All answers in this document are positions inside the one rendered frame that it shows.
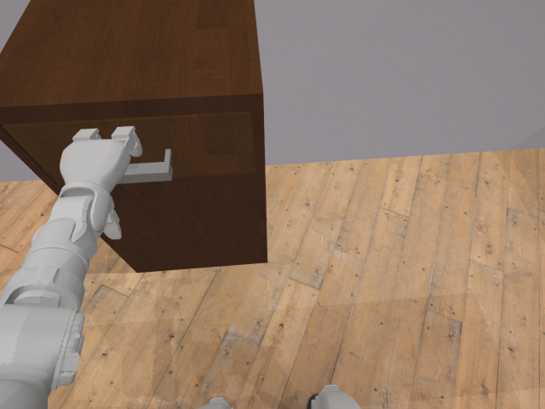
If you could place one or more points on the drawer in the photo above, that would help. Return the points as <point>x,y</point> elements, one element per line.
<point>201,144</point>

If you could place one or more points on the robot left shin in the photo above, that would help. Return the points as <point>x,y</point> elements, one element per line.
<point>218,400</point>

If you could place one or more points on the handle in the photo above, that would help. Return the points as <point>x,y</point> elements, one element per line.
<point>147,172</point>

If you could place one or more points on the left robot upper arm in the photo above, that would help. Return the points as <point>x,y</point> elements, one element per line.
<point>40,348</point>

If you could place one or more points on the left robot forearm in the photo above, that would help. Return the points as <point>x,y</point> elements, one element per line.
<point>54,268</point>

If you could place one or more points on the right robot thigh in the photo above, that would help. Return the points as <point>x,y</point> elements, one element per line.
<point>334,400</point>

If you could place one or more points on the cabinet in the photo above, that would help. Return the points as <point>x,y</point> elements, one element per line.
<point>70,60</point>

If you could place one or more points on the robot left hand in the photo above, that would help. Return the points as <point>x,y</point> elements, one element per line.
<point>102,162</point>

